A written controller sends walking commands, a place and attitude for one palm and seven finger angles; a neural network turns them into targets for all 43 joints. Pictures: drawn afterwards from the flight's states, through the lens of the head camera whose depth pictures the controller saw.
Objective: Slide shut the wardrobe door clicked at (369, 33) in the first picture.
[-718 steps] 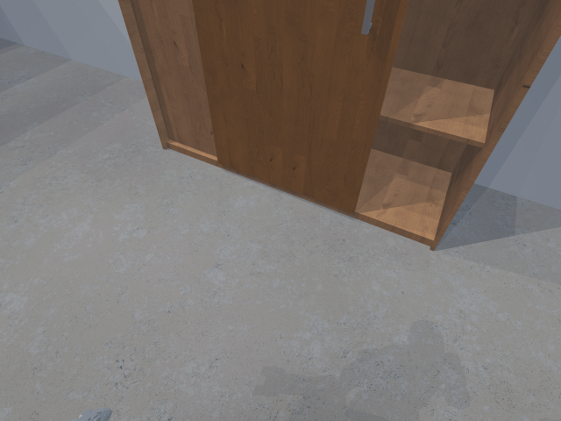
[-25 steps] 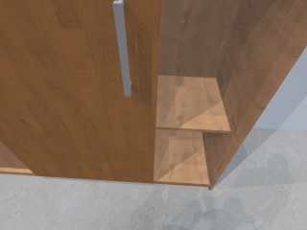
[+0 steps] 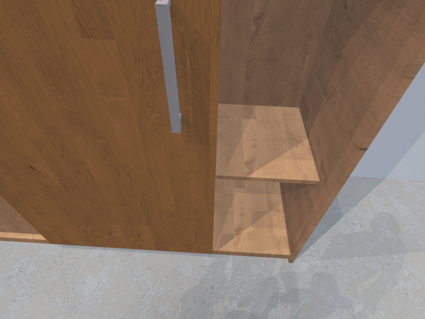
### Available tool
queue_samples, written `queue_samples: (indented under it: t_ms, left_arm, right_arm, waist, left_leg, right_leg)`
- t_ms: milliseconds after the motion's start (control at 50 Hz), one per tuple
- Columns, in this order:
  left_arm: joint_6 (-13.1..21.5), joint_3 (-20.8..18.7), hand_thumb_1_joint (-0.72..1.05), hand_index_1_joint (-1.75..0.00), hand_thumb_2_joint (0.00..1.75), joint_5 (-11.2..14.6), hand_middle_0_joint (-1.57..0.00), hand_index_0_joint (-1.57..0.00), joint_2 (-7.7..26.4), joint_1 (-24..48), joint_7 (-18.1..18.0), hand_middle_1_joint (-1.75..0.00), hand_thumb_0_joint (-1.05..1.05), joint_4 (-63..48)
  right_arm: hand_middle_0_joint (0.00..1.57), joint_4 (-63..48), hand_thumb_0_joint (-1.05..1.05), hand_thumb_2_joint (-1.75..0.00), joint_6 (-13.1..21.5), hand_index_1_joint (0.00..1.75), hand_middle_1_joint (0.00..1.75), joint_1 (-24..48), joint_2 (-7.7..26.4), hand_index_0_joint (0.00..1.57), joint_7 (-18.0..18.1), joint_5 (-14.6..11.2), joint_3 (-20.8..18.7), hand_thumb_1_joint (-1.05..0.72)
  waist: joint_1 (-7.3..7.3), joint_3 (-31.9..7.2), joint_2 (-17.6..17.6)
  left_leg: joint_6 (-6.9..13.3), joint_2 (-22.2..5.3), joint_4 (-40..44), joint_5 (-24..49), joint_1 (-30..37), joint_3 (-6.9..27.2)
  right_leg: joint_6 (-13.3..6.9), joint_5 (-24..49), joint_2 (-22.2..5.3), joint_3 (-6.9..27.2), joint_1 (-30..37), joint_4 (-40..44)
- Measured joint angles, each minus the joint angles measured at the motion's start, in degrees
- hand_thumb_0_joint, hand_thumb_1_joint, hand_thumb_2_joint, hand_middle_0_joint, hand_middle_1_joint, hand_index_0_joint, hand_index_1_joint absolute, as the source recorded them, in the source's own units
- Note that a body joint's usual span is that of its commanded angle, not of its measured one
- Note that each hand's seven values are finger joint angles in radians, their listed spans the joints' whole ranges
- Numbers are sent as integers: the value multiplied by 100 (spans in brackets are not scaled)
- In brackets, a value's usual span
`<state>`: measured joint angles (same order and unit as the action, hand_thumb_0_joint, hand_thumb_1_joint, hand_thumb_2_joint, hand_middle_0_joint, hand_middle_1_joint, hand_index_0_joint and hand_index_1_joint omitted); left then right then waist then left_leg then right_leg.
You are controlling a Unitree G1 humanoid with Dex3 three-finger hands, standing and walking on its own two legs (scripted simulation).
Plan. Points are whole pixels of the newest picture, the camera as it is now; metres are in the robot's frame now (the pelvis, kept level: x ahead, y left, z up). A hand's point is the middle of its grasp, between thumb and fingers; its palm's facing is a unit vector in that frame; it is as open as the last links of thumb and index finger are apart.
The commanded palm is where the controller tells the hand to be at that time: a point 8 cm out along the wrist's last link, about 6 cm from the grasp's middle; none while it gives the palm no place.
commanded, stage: look again from close up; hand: left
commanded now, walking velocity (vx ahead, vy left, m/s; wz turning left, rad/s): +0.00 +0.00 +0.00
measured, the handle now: (172, 74) +0.51 +0.12 +0.21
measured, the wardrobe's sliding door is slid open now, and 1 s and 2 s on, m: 0.37 0.37 0.37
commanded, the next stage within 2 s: raise the hand with hooked fingers in 0.72 s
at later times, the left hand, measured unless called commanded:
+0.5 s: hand out of the picture -0.02 +0.18 -0.17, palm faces +0.03 -0.98 -0.21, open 7.4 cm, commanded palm none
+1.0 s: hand (114, 294) +0.17 +0.19 -0.03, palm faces +0.22 -0.97 -0.09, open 7.6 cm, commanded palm +0.10 +0.24 -0.04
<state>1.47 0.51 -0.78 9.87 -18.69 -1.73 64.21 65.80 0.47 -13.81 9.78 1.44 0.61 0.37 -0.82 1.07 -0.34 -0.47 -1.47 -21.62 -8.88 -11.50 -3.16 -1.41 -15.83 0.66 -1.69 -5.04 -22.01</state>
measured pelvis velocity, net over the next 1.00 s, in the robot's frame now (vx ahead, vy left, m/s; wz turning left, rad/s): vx -0.02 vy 0.00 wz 0.04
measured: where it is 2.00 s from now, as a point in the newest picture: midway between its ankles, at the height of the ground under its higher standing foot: outside the picture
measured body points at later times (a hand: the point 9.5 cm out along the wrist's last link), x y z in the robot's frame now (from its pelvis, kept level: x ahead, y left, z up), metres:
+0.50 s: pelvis +0.00 +0.00 +0.00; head +0.00 +0.00 +0.45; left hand -0.02 +0.23 -0.16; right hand +0.02 -0.23 -0.16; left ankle +0.03 +0.12 -0.74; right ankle -0.04 -0.10 -0.74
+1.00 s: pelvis -0.02 +0.00 -0.01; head +0.00 -0.01 +0.44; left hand +0.15 +0.24 -0.02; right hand +0.10 -0.24 -0.13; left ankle +0.03 +0.13 -0.74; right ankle -0.04 -0.10 -0.74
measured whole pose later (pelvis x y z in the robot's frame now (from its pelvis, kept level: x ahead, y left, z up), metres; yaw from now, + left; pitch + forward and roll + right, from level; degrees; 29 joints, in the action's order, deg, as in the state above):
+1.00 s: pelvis -0.02 +0.00 -0.01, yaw +2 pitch +1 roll +0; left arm 9.5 -3.0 10.0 9.9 -23.3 -0.5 9.7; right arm 46.8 15.0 -16.6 13.5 3.7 -0.8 -0.4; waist 0.6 0.1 1.6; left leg 0.3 -0.4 -30.8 -11.4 -20.2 -1.1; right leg -1.1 -19.8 -0.6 -3.9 -13.1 -32.1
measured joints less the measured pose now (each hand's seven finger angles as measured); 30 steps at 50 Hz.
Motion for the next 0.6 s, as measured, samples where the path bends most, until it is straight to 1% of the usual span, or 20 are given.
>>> queue_samples:
  t_ms: [600]
  left_arm:
    - [8,-23,91,-30,89,-1,-20,-20,6,24,1,-30,0,-3]
  right_arm:
    - [20,-13,0,-90,2,30,30,9,16,20,10,4,-14,-91]
  waist:
    - [4,-8,4]
  left_leg:
    - [-25,-24,9,-2,22,6]
  right_leg:
    - [-23,2,25,-1,24,16]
